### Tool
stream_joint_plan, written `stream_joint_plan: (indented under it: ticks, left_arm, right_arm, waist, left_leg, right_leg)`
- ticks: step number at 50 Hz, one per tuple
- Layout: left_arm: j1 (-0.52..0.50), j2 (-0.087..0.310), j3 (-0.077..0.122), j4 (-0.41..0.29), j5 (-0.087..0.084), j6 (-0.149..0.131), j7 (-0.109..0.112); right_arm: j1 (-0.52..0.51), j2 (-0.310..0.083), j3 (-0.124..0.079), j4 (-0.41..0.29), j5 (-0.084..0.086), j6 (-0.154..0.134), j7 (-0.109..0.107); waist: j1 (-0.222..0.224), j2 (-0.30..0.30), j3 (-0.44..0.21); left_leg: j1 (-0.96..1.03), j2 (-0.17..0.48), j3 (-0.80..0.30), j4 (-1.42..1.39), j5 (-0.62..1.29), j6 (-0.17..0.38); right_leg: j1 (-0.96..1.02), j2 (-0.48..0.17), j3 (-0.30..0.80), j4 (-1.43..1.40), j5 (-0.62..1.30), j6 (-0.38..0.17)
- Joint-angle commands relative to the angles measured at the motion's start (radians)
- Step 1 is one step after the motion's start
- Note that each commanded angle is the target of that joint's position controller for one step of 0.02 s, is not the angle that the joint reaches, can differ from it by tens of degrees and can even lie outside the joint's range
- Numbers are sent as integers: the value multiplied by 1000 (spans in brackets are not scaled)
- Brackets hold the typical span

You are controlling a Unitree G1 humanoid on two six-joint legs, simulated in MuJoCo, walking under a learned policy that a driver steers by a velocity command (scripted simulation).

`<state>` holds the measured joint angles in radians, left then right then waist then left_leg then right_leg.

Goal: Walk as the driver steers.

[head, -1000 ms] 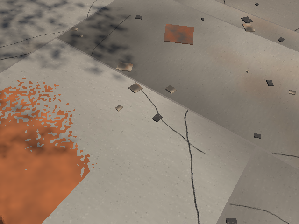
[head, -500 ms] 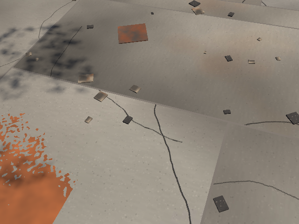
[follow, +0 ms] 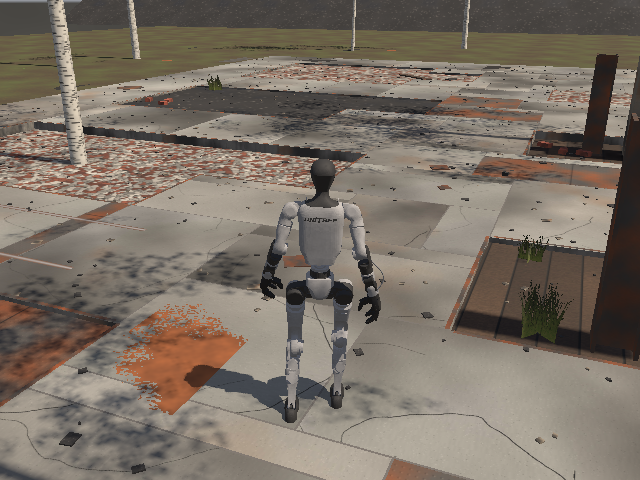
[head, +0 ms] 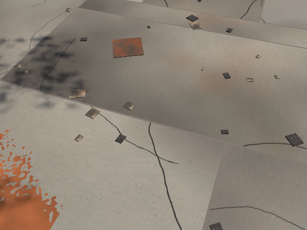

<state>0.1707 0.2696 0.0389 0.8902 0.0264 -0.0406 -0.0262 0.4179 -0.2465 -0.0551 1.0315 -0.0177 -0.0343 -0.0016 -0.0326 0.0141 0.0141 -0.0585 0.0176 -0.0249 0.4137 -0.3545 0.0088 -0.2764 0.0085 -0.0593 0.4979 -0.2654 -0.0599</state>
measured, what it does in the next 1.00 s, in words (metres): walks ahead: left foot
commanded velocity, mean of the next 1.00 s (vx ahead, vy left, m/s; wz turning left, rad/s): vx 0.47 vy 0.00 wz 0.18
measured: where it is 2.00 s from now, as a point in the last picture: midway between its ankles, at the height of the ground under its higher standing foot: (116, 138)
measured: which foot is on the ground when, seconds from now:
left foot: down 0.00-0.00, up 0.02-0.46, down 0.48-1.00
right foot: down 0.00-0.50, up 0.52-1.00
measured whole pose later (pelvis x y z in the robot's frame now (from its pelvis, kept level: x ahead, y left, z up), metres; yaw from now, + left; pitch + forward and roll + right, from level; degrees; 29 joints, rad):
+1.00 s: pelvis +0.52 +0.01 +0.00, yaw +13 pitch +2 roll +1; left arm -0.04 0.22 0.01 0.78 0.02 -0.06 -0.02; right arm 0.46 -0.23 -0.06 0.98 -0.02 -0.06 -0.01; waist -0.11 -0.02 0.04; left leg 0.02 -0.11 -0.16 0.35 -0.38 0.08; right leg -0.50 -0.02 0.01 0.53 -0.10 0.01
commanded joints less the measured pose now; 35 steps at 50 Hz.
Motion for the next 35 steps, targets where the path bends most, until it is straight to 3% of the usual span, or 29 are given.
stream_joint_plan:
  ticks: [1, 2, 3, 4, 7, 9, 14, 18, 21, 22, 23, 24, 25, 26, 27, 28, 29, 31, 33, 35]
  left_arm:
    - [377, 250, 67, 59, 8, -22, 27]
    - [355, 224, 60, 70, 6, -17, 26]
    - [243, 173, 46, 39, 3, -19, 22]
    - [177, 123, 33, 21, 0, -28, 18]
    - [184, 66, 12, 38, -4, -53, 23]
    - [248, 65, 10, 72, -11, -61, 26]
    - [312, 52, -1, 113, -12, -59, 31]
    - [340, 68, 0, 140, -9, -61, 35]
    - [309, 84, 4, 149, -7, -59, 41]
    - [297, 95, 7, 151, -4, -56, 43]
    - [283, 100, 9, 151, -5, -50, 42]
    - [287, 88, 4, 141, -8, -48, 40]
    - [359, -5, -13, 111, -30, -47, 30]
    - [385, 28, 4, 119, -22, -49, 24]
    - [286, 67, 16, 92, -7, -48, 25]
    - [207, 63, 15, 71, -1, -57, 21]
    - [180, 42, 14, 66, 1, -58, 19]
    - [190, 14, 9, 60, 21, -35, 12]
    - [162, 6, 8, 38, 23, -18, 8]
    - [73, 14, 8, -1, 21, -8, 8]
  right_arm:
    - [-125, -5, 11, -128, 8, -28, 11]
    - [-150, -95, -12, -134, -11, -23, 10]
    - [-164, -102, -17, -134, -11, -25, 19]
    - [-153, -86, -12, -120, -6, -30, 31]
    - [-151, -65, -9, -101, -22, -22, 44]
    - [-203, -54, -6, -119, -22, -13, 47]
    - [-415, -22, 14, -196, -17, -7, 50]
    - [-505, -24, 22, -236, -7, -9, 46]
    - [-439, -51, 10, -227, -6, -16, 32]
    - [-348, -69, 0, -199, -7, -21, 23]
    - [-191, -87, -13, -146, -9, -28, 14]
    - [-28, -135, -32, -99, -27, -36, 2]
    - [85, -237, -56, -86, -47, -37, -5]
    - [38, -237, -57, -82, -12, -24, 9]
    - [-92, -189, -48, -100, 12, -22, 14]
    - [-163, -118, -31, -115, 16, -26, 19]
    - [-191, -84, -21, -112, 10, -32, 18]
    - [-176, -53, -9, -87, 10, -46, 12]
    - [-130, -80, -16, -73, 14, -58, 8]
    - [-99, -107, -22, -70, 16, -57, 5]
  waist:
    - [191, -340, -57]
    - [155, -219, 21]
    - [92, -124, 104]
    - [60, -83, 115]
    - [32, -85, 65]
    - [34, -86, 62]
    - [66, -83, 105]
    - [77, -96, 118]
    - [28, -94, 81]
    - [-12, -98, 28]
    - [-77, -79, -53]
    - [-133, -48, -142]
    - [-108, 138, -275]
    - [-73, 187, -314]
    - [-23, 99, -140]
    - [-11, 31, -41]
    - [21, 5, 9]
    - [68, 15, 18]
    - [75, 16, 15]
    - [63, 20, 42]
  left_leg:
    - [-610, -55, 94, 459, -166, 70]
    - [-669, -41, -4, 636, -191, 94]
    - [-692, 18, -37, 687, -91, 111]
    - [-658, 48, -38, 674, 1, 107]
    - [-591, 72, 9, 631, 125, 67]
    - [-626, 72, 35, 608, 158, 44]
    - [-645, 53, 92, 395, 258, 9]
    - [-537, 19, 124, 219, 309, 42]
    - [-412, -22, 132, 163, 254, 97]
    - [-311, -51, 137, 149, 219, 117]
    - [-137, -80, 151, 90, 232, 138]
    - [107, 13, 52, 74, 186, 172]
    - [355, 304, -376, 25, 9, 264]
    - [371, 381, -737, -153, -26, 345]
    - [238, 332, -596, -168, -95, 316]
    - [91, 291, -466, -196, -27, 296]
    - [-11, 241, -383, -222, 73, 267]
    - [-120, 177, -278, -239, 236, 242]
    - [-148, 155, -236, -246, 327, 256]
    - [-166, 139, -220, -274, 293, 261]
  right_leg:
    - [518, -349, 588, -350, -513, -112]
    - [389, -405, 742, -406, -603, -172]
    - [308, -372, 645, -387, -537, -171]
    - [257, -317, 536, -390, -385, -151]
    - [266, -221, 314, -391, 23, -117]
    - [298, -214, 250, -378, 223, -127]
    - [276, -187, 149, -376, 419, -137]
    - [288, -205, 120, -372, 518, -131]
    - [352, -226, 92, -260, 801, -107]
    - [368, -220, 78, -145, 931, -93]
    - [342, -192, 53, 39, 959, -77]
    - [179, -153, 34, 280, 743, -62]
    - [-111, -20, -27, 659, 181, -23]
    - [-289, 77, 84, 850, -236, -23]
    - [-373, -7, 115, 869, -141, -35]
    - [-367, -48, 104, 813, -54, -34]
    - [-322, -80, 104, 743, -14, -28]
    - [-228, -103, 102, 652, -1, 2]
    - [-227, -102, 82, 591, 5, 32]
    - [-278, -108, 67, 503, 63, 62]
Keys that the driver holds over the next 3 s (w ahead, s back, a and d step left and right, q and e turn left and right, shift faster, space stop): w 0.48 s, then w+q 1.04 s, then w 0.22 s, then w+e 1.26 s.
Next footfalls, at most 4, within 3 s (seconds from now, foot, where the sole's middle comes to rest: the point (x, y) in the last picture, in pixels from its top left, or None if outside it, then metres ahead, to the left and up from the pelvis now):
0.48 left None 0.41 0.08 -0.77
1.02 right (174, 185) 0.72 -0.07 -0.77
1.54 left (112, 160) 0.87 0.24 -0.77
2.12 right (104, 113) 1.20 0.31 -0.77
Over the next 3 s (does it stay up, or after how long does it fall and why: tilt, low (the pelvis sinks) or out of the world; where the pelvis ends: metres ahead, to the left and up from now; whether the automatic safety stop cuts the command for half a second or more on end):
stays up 1.47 0.47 0.01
